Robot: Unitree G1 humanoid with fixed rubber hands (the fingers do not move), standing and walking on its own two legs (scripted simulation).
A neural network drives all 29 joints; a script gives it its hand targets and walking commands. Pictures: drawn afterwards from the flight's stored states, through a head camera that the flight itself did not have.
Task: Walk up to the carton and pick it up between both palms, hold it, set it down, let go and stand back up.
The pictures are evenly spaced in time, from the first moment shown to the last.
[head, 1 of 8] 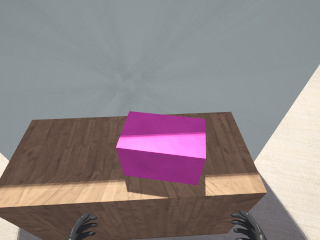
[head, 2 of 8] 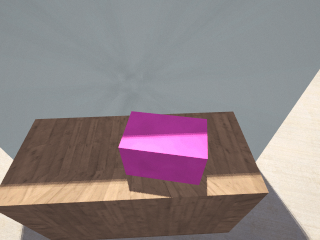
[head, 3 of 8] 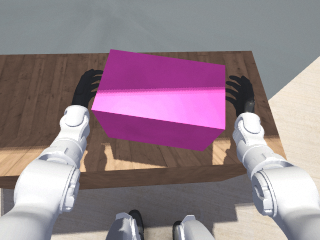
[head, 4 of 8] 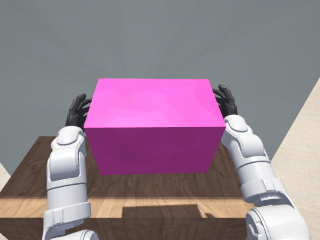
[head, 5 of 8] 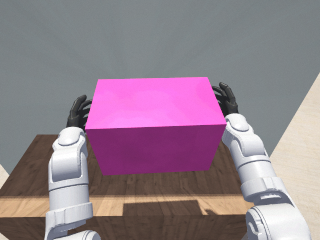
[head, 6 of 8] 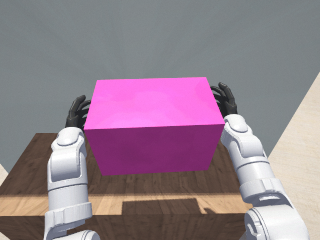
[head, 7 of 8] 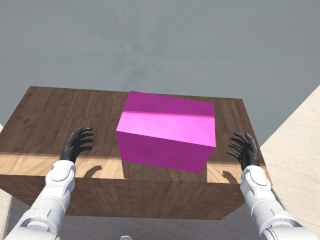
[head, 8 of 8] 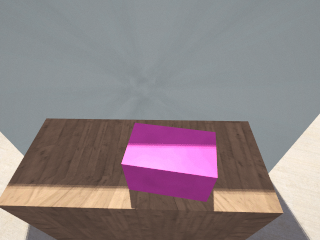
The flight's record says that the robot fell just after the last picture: no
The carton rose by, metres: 0.28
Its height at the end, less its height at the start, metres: +0.00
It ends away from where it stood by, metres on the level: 0.02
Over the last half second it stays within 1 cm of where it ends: yes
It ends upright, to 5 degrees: yes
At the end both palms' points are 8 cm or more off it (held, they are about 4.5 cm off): yes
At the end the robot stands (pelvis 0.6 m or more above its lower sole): yes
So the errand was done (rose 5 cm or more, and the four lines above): yes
